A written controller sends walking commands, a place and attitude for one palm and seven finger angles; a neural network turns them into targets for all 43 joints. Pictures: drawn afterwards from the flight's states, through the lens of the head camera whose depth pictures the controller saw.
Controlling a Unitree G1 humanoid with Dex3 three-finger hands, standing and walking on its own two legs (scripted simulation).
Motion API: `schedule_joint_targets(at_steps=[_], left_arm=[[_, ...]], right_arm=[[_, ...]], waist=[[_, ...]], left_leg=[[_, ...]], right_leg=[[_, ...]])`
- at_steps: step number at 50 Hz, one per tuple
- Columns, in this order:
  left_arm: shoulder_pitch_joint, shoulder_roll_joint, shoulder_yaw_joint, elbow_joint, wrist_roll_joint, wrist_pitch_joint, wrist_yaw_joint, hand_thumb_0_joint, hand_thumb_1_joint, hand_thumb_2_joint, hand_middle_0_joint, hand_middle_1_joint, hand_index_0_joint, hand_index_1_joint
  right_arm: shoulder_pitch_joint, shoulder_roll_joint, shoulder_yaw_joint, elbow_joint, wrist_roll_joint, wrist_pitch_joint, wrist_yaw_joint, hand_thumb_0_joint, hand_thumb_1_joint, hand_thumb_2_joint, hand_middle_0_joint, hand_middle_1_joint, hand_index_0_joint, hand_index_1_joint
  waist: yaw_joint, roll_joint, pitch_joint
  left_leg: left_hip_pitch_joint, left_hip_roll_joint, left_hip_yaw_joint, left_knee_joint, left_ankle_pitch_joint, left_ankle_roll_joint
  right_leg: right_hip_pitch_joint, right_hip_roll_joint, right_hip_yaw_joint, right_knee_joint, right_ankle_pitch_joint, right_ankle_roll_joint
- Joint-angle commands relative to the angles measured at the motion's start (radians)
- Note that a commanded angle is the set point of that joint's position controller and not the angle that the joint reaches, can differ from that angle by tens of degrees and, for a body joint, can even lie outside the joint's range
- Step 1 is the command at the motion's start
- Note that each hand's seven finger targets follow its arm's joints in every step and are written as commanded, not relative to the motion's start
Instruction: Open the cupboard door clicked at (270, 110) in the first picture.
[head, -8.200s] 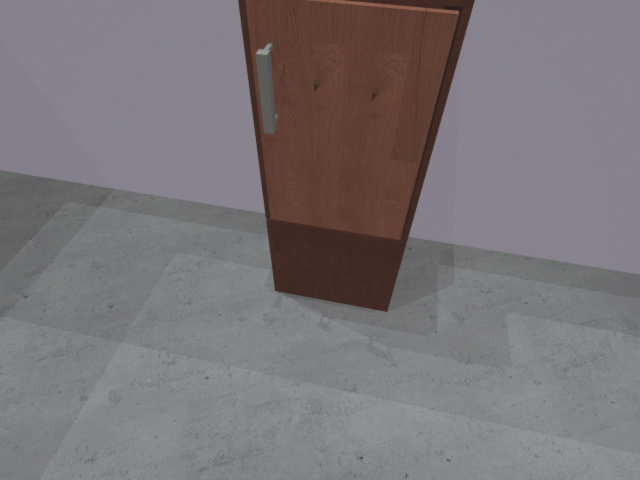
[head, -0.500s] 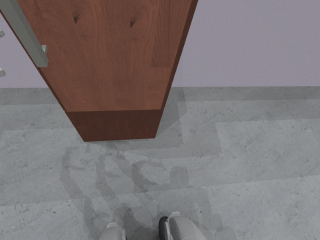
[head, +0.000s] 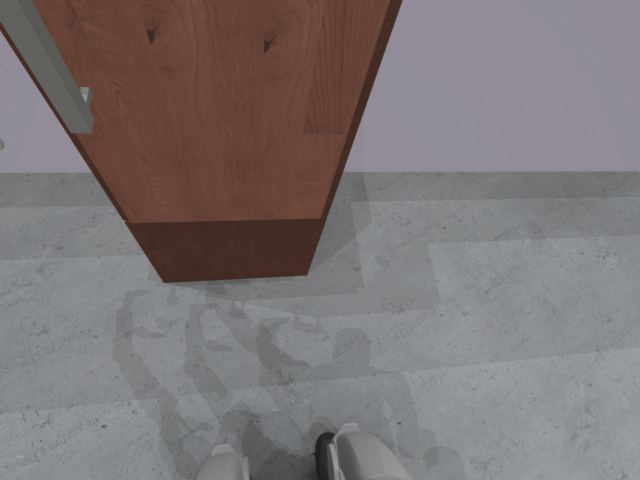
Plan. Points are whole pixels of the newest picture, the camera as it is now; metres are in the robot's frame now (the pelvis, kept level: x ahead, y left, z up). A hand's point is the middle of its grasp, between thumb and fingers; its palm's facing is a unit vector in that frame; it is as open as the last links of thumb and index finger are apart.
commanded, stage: move the hooked fingers beside the handle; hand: left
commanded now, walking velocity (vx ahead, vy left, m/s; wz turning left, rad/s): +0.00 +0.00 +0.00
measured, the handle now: (51, 51) +0.56 +0.23 +0.13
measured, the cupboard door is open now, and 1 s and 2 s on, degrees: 0 0 0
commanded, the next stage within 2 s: slide the fingers in behind the handle in 0.34 s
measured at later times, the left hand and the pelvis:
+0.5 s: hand out of the picture +0.52 +0.30 +0.13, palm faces +0.02 -1.00 +0.00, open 14.0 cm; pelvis -0.01 +0.00 +0.00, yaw +0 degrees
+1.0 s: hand out of the picture +0.52 +0.28 +0.12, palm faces +0.02 -1.00 +0.00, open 14.1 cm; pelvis +0.00 +0.00 +0.00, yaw +1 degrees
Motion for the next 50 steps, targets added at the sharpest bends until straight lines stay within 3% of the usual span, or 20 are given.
schedule_joint_targets(at_steps=[1,3,5,7,9,11,14,18,21,24,27,30,34,35,40,41,43,44,47,50], left_arm=[[-0.404,0.305,0.033,-0.241,-0.042,-0.071,-0.005,0.000,-0.500,0.300,-0.300,-1.200,-0.300,-1.200],[-0.397,0.255,-0.006,-0.182,-0.045,-0.062,-0.008,0.000,-0.500,0.300,-0.300,-1.200,-0.300,-1.200],[-0.433,0.282,0.001,-0.159,-0.042,-0.061,-0.004,0.000,-0.500,0.300,-0.300,-1.200,-0.300,-1.200],[-0.450,0.304,-0.004,-0.163,-0.016,-0.063,0.008,0.000,-0.500,0.300,-0.300,-1.200,-0.300,-1.200],[-0.488,0.266,-0.037,-0.189,-0.012,-0.073,0.017,0.000,-0.500,0.300,-0.300,-1.200,-0.300,-1.200],[-0.503,0.264,-0.022,-0.228,-0.027,-0.088,0.018,0.000,-0.500,0.300,-0.300,-1.200,-0.300,-1.200],[-0.484,0.293,0.001,-0.188,-0.027,-0.077,0.014,0.000,-0.500,0.300,-0.300,-1.200,-0.300,-1.200],[-0.451,0.323,0.009,-0.164,-0.005,-0.059,0.028,0.000,-0.500,0.300,-0.300,-1.200,-0.300,-1.200],[-0.445,0.373,0.053,-0.219,-0.007,-0.074,0.033,0.000,-0.500,0.300,-0.300,-1.200,-0.300,-1.200],[-0.437,0.321,0.012,-0.177,-0.017,-0.064,0.019,0.000,-0.500,0.300,-0.300,-1.200,-0.300,-1.200],[-0.449,0.289,-0.004,-0.220,-0.023,-0.073,0.012,0.000,-0.500,0.300,-0.300,-1.200,-0.300,-1.200],[-0.419,0.248,-0.009,-0.202,-0.044,-0.066,0.007,0.000,-0.500,0.300,-0.300,-1.200,-0.300,-1.200],[-0.459,0.241,-0.032,-0.184,-0.029,-0.054,0.031,0.000,-0.500,0.300,-0.300,-1.200,-0.300,-1.200],[-0.472,0.228,-0.038,-0.205,-0.029,-0.061,0.039,0.000,-0.500,0.300,-0.300,-1.200,-0.300,-1.200],[-0.465,0.246,0.000,-0.251,-0.029,-0.086,0.070,0.000,-0.500,0.300,-0.300,-1.200,-0.300,-1.200],[-0.461,0.243,-0.006,-0.273,-0.024,-0.091,0.071,0.000,-0.500,0.300,-0.300,-1.200,-0.300,-1.200],[-0.440,0.184,-0.040,-0.273,-0.029,-0.088,0.071,0.000,-0.500,0.300,-0.300,-1.200,-0.300,-1.200],[-0.434,0.189,-0.036,-0.252,-0.031,-0.083,0.072,0.000,-0.500,0.300,-0.300,-1.200,-0.300,-1.200],[-0.448,0.163,-0.058,-0.236,-0.037,-0.078,0.073,0.000,-0.500,0.300,-0.300,-1.200,-0.300,-1.200],[-0.455,0.087,-0.098,-0.305,-0.042,-0.093,0.083,0.000,-0.500,0.300,-0.300,-1.200,-0.300,-1.200]], right_arm=[[0.195,-0.218,-0.086,-0.028,-0.008,-0.010,-0.015,0.000,-0.900,-0.900,0.200,0.300,0.200,0.300],[0.183,-0.215,-0.080,-0.027,-0.005,-0.012,-0.015,0.000,-0.900,-0.900,0.200,0.300,0.200,0.300],[0.178,-0.219,-0.072,-0.030,-0.001,-0.017,-0.023,0.000,-0.900,-0.900,0.200,0.300,0.200,0.300],[0.181,-0.216,-0.070,-0.030,-0.002,-0.020,-0.029,0.000,-0.900,-0.900,0.200,0.300,0.200,0.300],[0.185,-0.214,-0.072,-0.023,-0.006,-0.025,-0.029,0.000,-0.900,-0.900,0.200,0.300,0.200,0.300],[0.194,-0.216,-0.077,-0.018,-0.009,-0.028,-0.028,0.000,-0.900,-0.900,0.200,0.300,0.200,0.300],[0.189,-0.215,-0.073,-0.017,-0.009,-0.027,-0.025,0.000,-0.900,-0.900,0.200,0.300,0.200,0.300],[0.186,-0.213,-0.067,-0.028,-0.007,-0.023,-0.024,0.000,-0.900,-0.900,0.200,0.300,0.200,0.300],[0.191,-0.215,-0.072,-0.038,-0.007,-0.021,-0.024,0.000,-0.900,-0.900,0.200,0.300,0.200,0.300],[0.186,-0.214,-0.069,-0.037,-0.003,-0.021,-0.021,0.000,-0.900,-0.900,0.200,0.300,0.200,0.300],[0.198,-0.215,-0.076,-0.025,-0.007,-0.022,-0.021,0.000,-0.900,-0.900,0.200,0.300,0.200,0.300],[0.206,-0.214,-0.078,-0.023,-0.009,-0.022,-0.017,0.000,-0.900,-0.900,0.200,0.300,0.200,0.300],[0.201,-0.213,-0.074,-0.016,-0.009,-0.027,-0.019,0.000,-0.900,-0.900,0.200,0.300,0.200,0.300],[0.202,-0.212,-0.075,-0.016,-0.010,-0.030,-0.020,0.000,-0.900,-0.900,0.200,0.300,0.200,0.300],[0.214,-0.209,-0.083,-0.013,-0.018,-0.032,-0.011,0.000,-0.900,-0.900,0.200,0.300,0.200,0.300],[0.207,-0.206,-0.085,-0.014,-0.016,-0.032,-0.010,0.000,-0.900,-0.900,0.200,0.300,0.200,0.300],[0.202,-0.203,-0.088,-0.009,-0.017,-0.030,-0.005,0.000,-0.900,-0.900,0.200,0.300,0.200,0.300],[0.202,-0.205,-0.087,-0.008,-0.015,-0.030,-0.006,0.000,-0.900,-0.900,0.200,0.300,0.200,0.300],[0.194,-0.204,-0.084,-0.002,-0.013,-0.031,-0.010,0.000,-0.900,-0.900,0.200,0.300,0.200,0.300],[0.200,-0.198,-0.093,0.001,-0.019,-0.038,-0.007,0.000,-0.900,-0.900,0.200,0.300,0.200,0.300]], waist=[[0.022,0.268,-0.492],[0.007,0.234,-0.421],[0.001,0.217,-0.389],[-0.001,0.231,-0.412],[-0.014,0.254,-0.424],[-0.008,0.313,-0.498],[-0.004,0.254,-0.489],[0.007,0.254,-0.452],[0.021,0.263,-0.521],[0.004,0.229,-0.452],[0.005,0.292,-0.496],[0.001,0.264,-0.480],[-0.009,0.229,-0.414],[-0.010,0.266,-0.433],[0.004,0.260,-0.510],[0.011,0.293,-0.533],[0.006,0.291,-0.509],[0.002,0.246,-0.486],[-0.007,0.248,-0.451],[-0.004,0.303,-0.500]], left_leg=[[0.462,-0.015,-0.067,-0.071,0.688,-0.016],[0.407,-0.019,-0.060,-0.076,0.608,-0.009],[0.349,-0.026,-0.057,-0.082,0.541,-0.001],[0.354,-0.026,-0.061,-0.076,0.534,-0.001],[0.388,-0.019,-0.071,-0.076,0.543,-0.009],[0.477,-0.011,-0.082,-0.066,0.642,-0.024],[0.408,-0.018,-0.070,-0.060,0.605,-0.013],[0.353,-0.023,-0.058,-0.066,0.560,-0.005],[0.370,-0.025,-0.056,-0.061,0.596,-0.004],[0.323,-0.027,-0.046,-0.066,0.531,0.003],[0.412,-0.020,-0.062,-0.068,0.592,-0.008],[0.415,-0.018,-0.062,-0.067,0.614,-0.006],[0.347,-0.022,-0.062,-0.085,0.500,0.001],[0.374,-0.022,-0.060,-0.083,0.523,-0.001],[0.411,-0.020,-0.062,-0.071,0.599,-0.006],[0.433,-0.019,-0.060,-0.068,0.625,-0.010],[0.452,-0.016,-0.061,-0.071,0.631,-0.012],[0.430,-0.016,-0.062,-0.075,0.606,-0.009],[0.410,-0.020,-0.061,-0.083,0.577,-0.005],[0.506,-0.013,-0.075,-0.081,0.669,-0.016]], right_leg=[[0.158,0.047,-0.002,-0.029,0.359,-0.036],[0.142,0.048,-0.001,-0.037,0.327,-0.034],[0.156,0.046,0.003,-0.034,0.312,-0.038],[0.148,0.041,0.005,-0.029,0.301,-0.035],[0.114,0.040,-0.001,-0.027,0.278,-0.034],[0.097,0.043,-0.002,-0.022,0.297,-0.037],[0.151,0.044,0.003,-0.019,0.328,-0.035],[0.168,0.042,0.004,-0.019,0.325,-0.033],[0.209,0.043,0.008,-0.010,0.368,-0.034],[0.200,0.046,0.012,-0.024,0.345,-0.030],[0.152,0.046,0.002,-0.023,0.329,-0.034],[0.145,0.050,-0.001,-0.026,0.340,-0.037],[0.142,0.045,0.001,-0.036,0.283,-0.034],[0.134,0.045,0.003,-0.034,0.291,-0.038],[0.180,0.047,0.006,-0.022,0.353,-0.039],[0.182,0.045,0.008,-0.021,0.367,-0.037],[0.160,0.048,0.001,-0.028,0.353,-0.036],[0.169,0.049,0.000,-0.031,0.348,-0.035],[0.165,0.047,0.002,-0.036,0.340,-0.037],[0.133,0.048,-0.003,-0.035,0.340,-0.042]])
